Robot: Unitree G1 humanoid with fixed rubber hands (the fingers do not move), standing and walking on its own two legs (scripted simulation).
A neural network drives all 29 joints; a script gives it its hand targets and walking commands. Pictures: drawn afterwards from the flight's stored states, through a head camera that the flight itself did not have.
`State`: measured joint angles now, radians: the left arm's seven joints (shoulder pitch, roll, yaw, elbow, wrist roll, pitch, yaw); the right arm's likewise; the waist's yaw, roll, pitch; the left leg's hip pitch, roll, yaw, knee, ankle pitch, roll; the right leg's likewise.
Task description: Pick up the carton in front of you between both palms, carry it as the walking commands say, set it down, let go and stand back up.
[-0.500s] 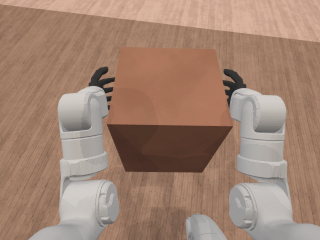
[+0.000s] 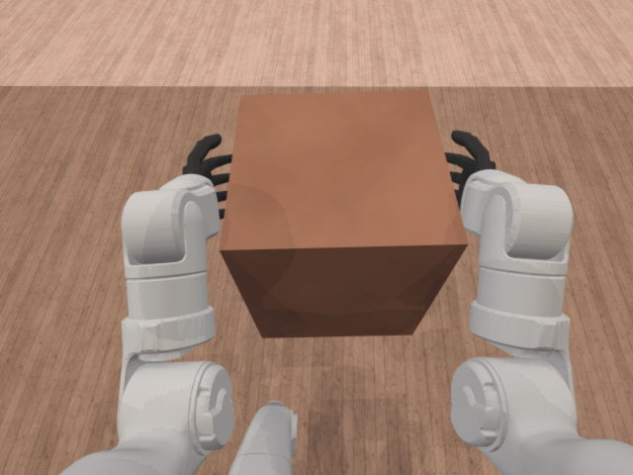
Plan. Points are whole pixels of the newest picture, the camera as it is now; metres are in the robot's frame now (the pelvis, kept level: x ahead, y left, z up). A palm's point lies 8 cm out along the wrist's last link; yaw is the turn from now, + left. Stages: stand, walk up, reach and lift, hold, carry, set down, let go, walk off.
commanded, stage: carry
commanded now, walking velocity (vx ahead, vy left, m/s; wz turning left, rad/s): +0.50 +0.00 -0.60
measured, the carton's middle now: (335, 228) +0.39 +0.03 +0.07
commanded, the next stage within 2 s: none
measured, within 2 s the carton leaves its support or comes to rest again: neither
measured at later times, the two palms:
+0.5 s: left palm out of the picture +0.71 +0.04 +0.21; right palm (569, 37) +0.60 -0.24 +0.21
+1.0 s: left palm out of the picture +0.97 +0.10 +0.20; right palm out of the picture +0.97 -0.20 +0.21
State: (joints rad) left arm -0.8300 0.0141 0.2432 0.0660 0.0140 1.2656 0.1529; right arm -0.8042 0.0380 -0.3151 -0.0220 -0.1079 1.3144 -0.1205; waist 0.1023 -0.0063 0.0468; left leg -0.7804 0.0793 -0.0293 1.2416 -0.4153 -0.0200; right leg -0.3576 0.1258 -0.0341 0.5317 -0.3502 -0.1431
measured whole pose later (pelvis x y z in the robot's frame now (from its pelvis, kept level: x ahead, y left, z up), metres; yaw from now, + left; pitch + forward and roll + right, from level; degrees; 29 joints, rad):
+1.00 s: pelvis +0.60 -0.04 +0.03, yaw -2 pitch +4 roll +2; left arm -0.81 0.00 0.30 0.11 0.06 1.30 0.13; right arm -0.89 -0.02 -0.26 0.17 -0.07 1.34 -0.14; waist 0.01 0.02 -0.05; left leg -0.70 -0.01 0.20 0.77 -0.24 0.13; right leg 0.02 -0.12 -0.30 0.47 -0.56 0.06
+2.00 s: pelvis +1.20 +0.03 +0.10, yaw +8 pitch +4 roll +1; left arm -0.84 0.04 0.27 0.22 0.05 1.31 0.14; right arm -0.87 -0.01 -0.25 0.25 -0.08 1.31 -0.12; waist -0.02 -0.03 -0.10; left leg -0.55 0.01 0.16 0.67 -0.27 0.06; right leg -0.27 -0.06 -0.04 0.87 -0.52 0.00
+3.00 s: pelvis +1.78 +0.14 +0.16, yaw +8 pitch +5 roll -1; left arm -0.80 0.01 0.28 0.21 0.08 1.30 0.13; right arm -0.77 0.01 -0.25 0.20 -0.06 1.29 -0.13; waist -0.06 -0.01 -0.05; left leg -0.37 0.02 0.15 0.49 -0.21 0.08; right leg -0.58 -0.03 -0.04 1.12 -0.38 -0.02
